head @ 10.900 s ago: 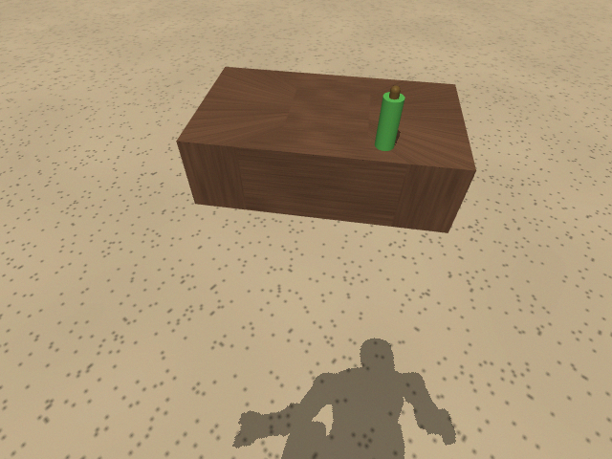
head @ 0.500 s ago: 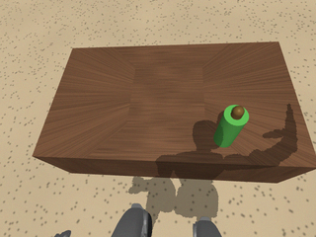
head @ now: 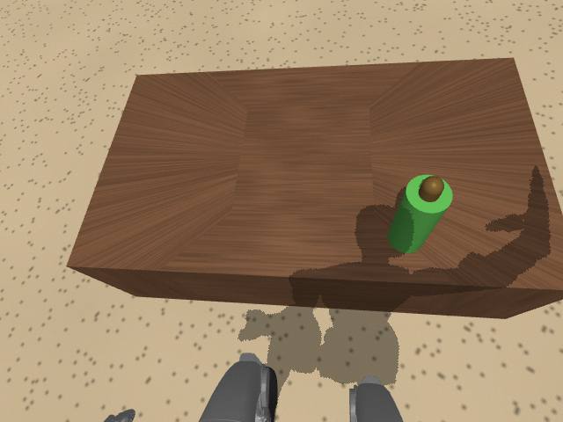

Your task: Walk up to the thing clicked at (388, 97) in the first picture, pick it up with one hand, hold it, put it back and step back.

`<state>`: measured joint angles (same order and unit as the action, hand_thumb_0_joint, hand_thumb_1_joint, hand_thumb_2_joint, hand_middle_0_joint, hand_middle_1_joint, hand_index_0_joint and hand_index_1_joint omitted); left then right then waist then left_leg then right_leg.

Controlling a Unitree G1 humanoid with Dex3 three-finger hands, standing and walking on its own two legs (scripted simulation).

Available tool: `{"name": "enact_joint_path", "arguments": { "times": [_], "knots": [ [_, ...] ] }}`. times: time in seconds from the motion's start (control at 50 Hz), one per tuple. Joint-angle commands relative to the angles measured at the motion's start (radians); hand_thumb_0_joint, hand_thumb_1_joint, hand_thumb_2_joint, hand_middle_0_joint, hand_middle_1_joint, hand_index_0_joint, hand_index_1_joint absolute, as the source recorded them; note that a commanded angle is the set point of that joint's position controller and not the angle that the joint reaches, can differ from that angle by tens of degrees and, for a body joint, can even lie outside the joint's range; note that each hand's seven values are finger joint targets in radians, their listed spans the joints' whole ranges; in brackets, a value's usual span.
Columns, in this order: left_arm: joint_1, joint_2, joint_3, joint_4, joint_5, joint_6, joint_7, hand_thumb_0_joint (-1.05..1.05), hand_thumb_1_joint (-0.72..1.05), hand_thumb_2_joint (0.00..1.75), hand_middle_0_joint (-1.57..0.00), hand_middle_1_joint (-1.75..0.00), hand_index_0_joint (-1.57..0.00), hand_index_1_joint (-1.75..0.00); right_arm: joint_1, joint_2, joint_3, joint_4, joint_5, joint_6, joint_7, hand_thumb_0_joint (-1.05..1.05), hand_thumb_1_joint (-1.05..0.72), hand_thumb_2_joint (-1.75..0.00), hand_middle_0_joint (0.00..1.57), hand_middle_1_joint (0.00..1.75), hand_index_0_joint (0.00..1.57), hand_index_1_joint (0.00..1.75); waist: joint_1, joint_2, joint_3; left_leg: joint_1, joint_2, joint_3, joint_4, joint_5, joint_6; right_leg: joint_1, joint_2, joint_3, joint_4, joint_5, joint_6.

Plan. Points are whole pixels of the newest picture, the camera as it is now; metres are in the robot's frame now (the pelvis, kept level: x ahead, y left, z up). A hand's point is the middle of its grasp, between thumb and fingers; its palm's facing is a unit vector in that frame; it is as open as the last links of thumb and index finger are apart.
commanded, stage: approach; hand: right
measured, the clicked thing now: (418, 213) +0.50 -0.20 -0.21
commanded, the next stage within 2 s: close in in 0.54 s
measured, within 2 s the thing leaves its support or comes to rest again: neither
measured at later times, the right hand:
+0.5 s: hand (511, 229) +0.45 -0.34 -0.15, palm faces +0.17 +0.99 +0.02, open 17.3 cm
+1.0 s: hand (437, 223) +0.50 -0.25 -0.25, palm faces +0.15 +0.99 -0.05, open 16.8 cm
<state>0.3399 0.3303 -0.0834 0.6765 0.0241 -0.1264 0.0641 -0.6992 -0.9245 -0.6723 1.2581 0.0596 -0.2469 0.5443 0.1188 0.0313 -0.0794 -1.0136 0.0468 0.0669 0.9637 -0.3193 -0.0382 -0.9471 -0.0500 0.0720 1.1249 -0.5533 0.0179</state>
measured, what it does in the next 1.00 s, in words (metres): lowers itself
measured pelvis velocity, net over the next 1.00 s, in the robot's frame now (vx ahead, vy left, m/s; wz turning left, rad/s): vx -0.09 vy -0.01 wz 0.03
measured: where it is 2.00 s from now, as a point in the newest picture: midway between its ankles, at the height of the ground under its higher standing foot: outside the picture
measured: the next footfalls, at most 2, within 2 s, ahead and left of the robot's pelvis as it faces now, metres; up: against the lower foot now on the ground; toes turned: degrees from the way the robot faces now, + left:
none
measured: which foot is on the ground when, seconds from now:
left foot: down 0.00-1.00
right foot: down 0.00-1.00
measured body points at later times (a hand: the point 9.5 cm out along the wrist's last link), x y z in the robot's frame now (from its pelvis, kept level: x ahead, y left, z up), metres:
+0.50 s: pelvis -0.04 +0.00 -0.17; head +0.18 -0.06 +0.22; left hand +0.06 +0.27 -0.27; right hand +0.43 -0.39 -0.15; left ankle +0.07 +0.16 -0.66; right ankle -0.02 -0.12 -0.66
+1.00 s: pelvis -0.09 -0.01 -0.29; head +0.15 -0.05 +0.09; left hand -0.09 +0.27 -0.38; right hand +0.49 -0.30 -0.25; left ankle +0.07 +0.16 -0.66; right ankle -0.02 -0.12 -0.66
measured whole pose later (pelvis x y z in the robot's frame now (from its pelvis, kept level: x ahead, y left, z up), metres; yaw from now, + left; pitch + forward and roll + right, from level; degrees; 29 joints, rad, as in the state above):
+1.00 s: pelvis -0.09 -0.01 -0.29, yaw +2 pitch +35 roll +7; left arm 0.29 0.32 -0.12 0.65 0.10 -0.02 -0.05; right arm -1.15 -0.77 -0.60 1.18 -0.09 -0.38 0.24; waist 0.28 -0.02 -0.06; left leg -2.16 0.10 0.00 1.97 -0.41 -0.06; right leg -2.09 0.04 0.12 2.20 -0.72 0.02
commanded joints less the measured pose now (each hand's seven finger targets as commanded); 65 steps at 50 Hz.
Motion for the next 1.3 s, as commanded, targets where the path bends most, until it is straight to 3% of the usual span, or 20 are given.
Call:
{"name": "enact_joint_path", "arguments": {
  "times": [0.0, 0.12, 0.26, 0.36, 0.48, 0.54, 0.6, 0.68, 0.7, 0.72, 0.74, 0.78, 0.84, 0.88, 0.9, 0.96, 1.04, 1.1, 1.2, 1.28],
  "knots": [
    [0.14, 0.216, 0.077, -0.045, -0.004, -0.018, 0.011, 0.0, 0.89, 0.91, -0.2, -0.3, -0.19, -0.31, -0.281, -0.385, -0.042, -0.165, 0.042, -0.073, -0.002, 0.0, 0.58, -0.07, 0.03, 0.06, 0.04, 0.06, -0.02, -0.227, -0.375, 0.245, -0.034, -0.019, -0.048, 0.139, 0.069, 0.18, 0.016, 0.002, -0.17, 0.39, -0.027],
    [0.08, 0.187, 0.061, -0.055, 0.004, -0.04, -0.01, 0.0, 0.87, 0.91, -0.2, -0.3, -0.19, -0.31, -0.248, -0.187, 0.018, -0.033, 0.105, -0.176, 0.026, 0.0, 0.56, -0.08, 0.04, 0.06, 0.04, 0.06, 0.018, -0.137, -0.312, 0.076, -0.034, -0.022, 0.079, 0.082, 0.064, -0.034, 0.013, 0.0, -0.034, 0.277, -0.034],
    [0.068, 0.193, 0.049, -0.073, 0.023, -0.05, -0.018, 0.0, 0.87, 0.92, -0.19, -0.3, -0.18, -0.31, -0.289, -0.231, -0.094, -0.165, 0.169, -0.359, 0.042, 0.0, 0.49, -0.05, 0.06, 0.04, 0.06, 0.04, -0.006, -0.246, -0.565, -0.134, -0.028, -0.028, 0.389, 0.132, 0.075, -0.227, 0.028, 0.001, 0.248, 0.416, -0.013],
    [0.067, 0.209, 0.053, -0.065, 0.041, -0.038, -0.016, 0.0, 0.88, 0.91, -0.19, -0.29, -0.18, -0.3, -0.418, -0.305, -0.155, -0.243, 0.144, -0.403, 0.044, 0.0, 0.5, -0.02, 0.07, 0.03, 0.07, 0.03, 0.015, -0.303, -0.69, -0.203, -0.009, -0.035, 0.543, 0.158, 0.073, -0.33, 0.038, -0.004, 0.396, 0.408, -0.009],
    [0.084, 0.241, 0.076, -0.043, 0.065, -0.015, -0.026, 0.0, 0.9, 0.9, -0.19, -0.29, -0.18, -0.29, -0.584, -0.333, -0.131, -0.266, 0.044, -0.334, -0.004, 0.0, 0.43, -0.02, 0.08, 0.03, 0.07, 0.03, 0.045, -0.416, -0.859, -0.311, 0.003, -0.034, 0.665, 0.128, 0.073, -0.309, 0.033, -0.002, 0.504, 0.419, 0.003],
    [0.076, 0.229, 0.07, -0.03, 0.071, -0.006, -0.046, 0.0, 0.91, 0.9, -0.19, -0.3, -0.19, -0.3, -0.647, -0.246, -0.07, -0.249, 0.02, -0.308, -0.048, 0.0, 0.43, -0.02, 0.08, 0.03, 0.07, 0.03, 0.097, -0.4, -0.806, -0.41, 0.005, -0.024, 0.718, 0.081, 0.072, -0.409, 0.033, 0.009, 0.559, 0.349, 0.0],
    [0.085, 0.232, 0.064, -0.026, 0.077, 0.011, -0.064, 0.0, 0.92, 0.89, -0.2, -0.3, -0.2, -0.3, -0.704, -0.285, -0.076, -0.272, -0.017, -0.31, -0.107, 0.0, 0.42, -0.02, 0.09, 0.03, 0.07, 0.03, 0.108, -0.4, -0.796, -0.477, 0.009, -0.019, 0.768, 0.038, 0.069, -0.486, 0.043, 0.002, 0.614, 0.271, -0.003],
    [0.06, 0.215, 0.035, -0.028, 0.079, 0.024, -0.084, 0.0, 0.91, 0.88, -0.21, -0.31, -0.22, -0.3, -0.738, -0.2, -0.005, -0.127, -0.043, -0.307, -0.158, 0.0, 0.35, -0.03, 0.09, 0.03, 0.07, 0.03, 0.167, -0.292, -0.59, -0.581, 0.013, -0.002, 0.797, -0.12, 0.049, -0.767, 0.059, -0.003, 0.667, -0.005, -0.028],
    [0.053, 0.222, 0.029, -0.041, 0.078, 0.025, -0.087, 0.0, 0.91, 0.88, -0.21, -0.31, -0.22, -0.3, -0.756, -0.193, 0.007, -0.113, -0.051, -0.307, -0.172, 0.0, 0.36, -0.03, 0.09, 0.03, 0.07, 0.03, 0.167, -0.274, -0.592, -0.588, 0.014, -0.002, 0.801, -0.162, 0.044, -0.795, 0.061, -0.003, 0.672, -0.065, -0.033],
    [0.064, 0.238, 0.032, -0.056, 0.078, 0.032, -0.088, 0.0, 0.91, 0.88, -0.21, -0.31, -0.22, -0.3, -0.831, -0.312, -0.051, -0.239, -0.065, -0.318, -0.197, 0.0, 0.38, -0.03, 0.09, 0.03, 0.07, 0.03, 0.134, -0.329, -0.665, -0.586, 0.017, -0.008, 0.816, -0.178, 0.044, -0.776, 0.066, -0.005, 0.669, -0.097, -0.031],
    [0.08, 0.253, 0.033, -0.059, 0.079, 0.04, -0.092, 0.0, 0.91, 0.88, -0.21, -0.31, -0.22, -0.3, -0.843, -0.329, -0.047, -0.228, -0.086, -0.309, -0.217, 0.0, 0.37, -0.03, 0.09, 0.03, 0.07, 0.03, 0.131, -0.361, -0.715, -0.564, 0.019, -0.006, 0.832, -0.165, 0.043, -0.744, 0.069, -0.012, 0.667, -0.086, -0.028],
    [0.091, 0.247, 0.033, -0.06, 0.082, 0.052, -0.101, 0.0, 0.91, 0.88, -0.21, -0.31, -0.22, -0.3, -0.8, -0.188, 0.027, -0.124, -0.098, -0.28, -0.24, 0.0, 0.34, -0.03, 0.09, 0.03, 0.07, 0.03, 0.163, -0.346, -0.68, -0.602, 0.019, 0.007, 0.858, -0.174, 0.041, -0.762, 0.068, 0.0, 0.672, -0.107, -0.026],
    [0.107, 0.264, 0.036, -0.08, 0.077, 0.071, -0.1, 0.0, 0.91, 0.89, -0.2, -0.31, -0.21, -0.3, -0.922, -0.29, 0.0, -0.331, -0.126, -0.269, -0.28, 0.0, 0.34, -0.03, 0.09, 0.02, 0.07, 0.02, 0.133, -0.439, -0.824, -0.583, 0.023, 0.007, 0.883, -0.14, 0.048, -0.685, 0.073, 0.005, 0.658, -0.077, -0.019],
    [0.118, 0.272, 0.056, -0.077, 0.074, 0.086, -0.099, 0.0, 0.9, 0.89, -0.2, -0.31, -0.21, -0.3, -0.914, -0.225, 0.058, -0.319, -0.14, -0.227, -0.3, 0.0, 0.37, -0.03, 0.08, 0.03, 0.06, 0.03, 0.138, -0.449, -0.879, -0.549, 0.023, 0.001, 0.879, -0.139, 0.049, -0.663, 0.074, -0.01, 0.664, -0.067, -0.022],
    [0.126, 0.266, 0.06, -0.068, 0.072, 0.091, -0.1, 0.0, 0.91, 0.89, -0.2, -0.31, -0.2, -0.3, -0.842, -0.122, 0.097, -0.227, -0.132, -0.2, -0.305, 0.0, 0.39, -0.03, 0.08, 0.03, 0.06, 0.03, 0.158, -0.397, -0.801, -0.574, 0.022, 0.01, 0.878, -0.141, 0.048, -0.708, 0.074, -0.006, 0.669, -0.069, -0.025],
    [0.154, 0.265, 0.059, -0.08, 0.058, 0.104, -0.094, 0.0, 0.9, 0.9, -0.2, -0.3, -0.2, -0.3, -0.942, -0.251, 0.005, -0.45, -0.113, -0.201, -0.348, 0.0, 0.4, -0.03, 0.08, 0.03, 0.06, 0.03, 0.121, -0.43, -0.863, -0.556, 0.023, 0.003, 0.881, -0.12, 0.052, -0.684, 0.079, -0.004, 0.661, -0.053, -0.024],
    [0.147, 0.222, 0.057, -0.068, 0.05, 0.114, -0.093, 0.0, 0.88, 0.91, -0.2, -0.3, -0.2, -0.31, -0.828, -0.027, 0.104, -0.312, -0.098, -0.164, -0.375, 0.0, 0.4, -0.04, 0.07, 0.03, 0.05, 0.03, 0.164, -0.32, -0.667, -0.61, 0.019, 0.009, 0.854, -0.158, 0.052, -0.804, 0.082, -0.008, 0.662, -0.097, -0.037],
    [0.146, 0.231, 0.063, -0.091, 0.044, 0.119, -0.088, 0.0, 0.89, 0.91, -0.2, -0.3, -0.2, -0.31, -0.806, -0.1, 0.07, -0.375, -0.112, -0.173, -0.391, 0.0, 0.4, -0.04, 0.07, 0.03, 0.06, 0.03, 0.144, -0.296, -0.677, -0.58, 0.02, 0.0, 0.839, -0.156, 0.053, -0.814, 0.085, -0.03, 0.663, -0.09, -0.044],
    [0.144, 0.214, 0.067, -0.094, 0.037, 0.119, -0.091, 0.0, 0.88, 0.91, -0.2, -0.31, -0.2, -0.31, -0.729, 0.079, 0.137, -0.259, -0.081, -0.17, -0.388, 0.0, 0.43, -0.05, 0.06, 0.04, 0.05, 0.04, 0.174, -0.238, -0.566, -0.641, 0.024, 0.007, 0.842, -0.148, 0.054, -0.839, 0.083, -0.009, 0.654, -0.084, -0.043],
    [0.161, 0.221, 0.089, -0.105, 0.04, 0.127, -0.094, 0.0, 0.89, 0.9, -0.2, -0.31, -0.2, -0.31, -0.776, 0.039, 0.123, -0.364, -0.078, -0.19, -0.396, 0.0, 0.45, -0.04, 0.06, 0.04, 0.05, 0.04, 0.142, -0.283, -0.702, -0.567, 0.032, -0.008, 0.844, -0.081, 0.059, -0.754, 0.086, -0.031, 0.656, 0.01, -0.038]
  ]
}}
